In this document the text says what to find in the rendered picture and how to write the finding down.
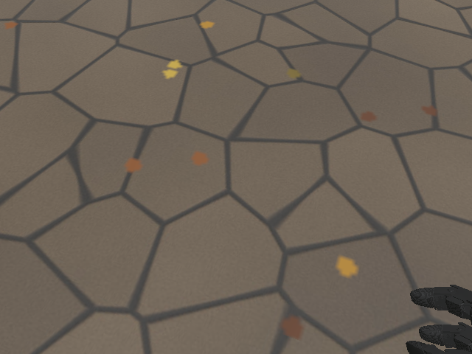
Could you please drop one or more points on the right robot hand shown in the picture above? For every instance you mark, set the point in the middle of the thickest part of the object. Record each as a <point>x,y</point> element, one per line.
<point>456,300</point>

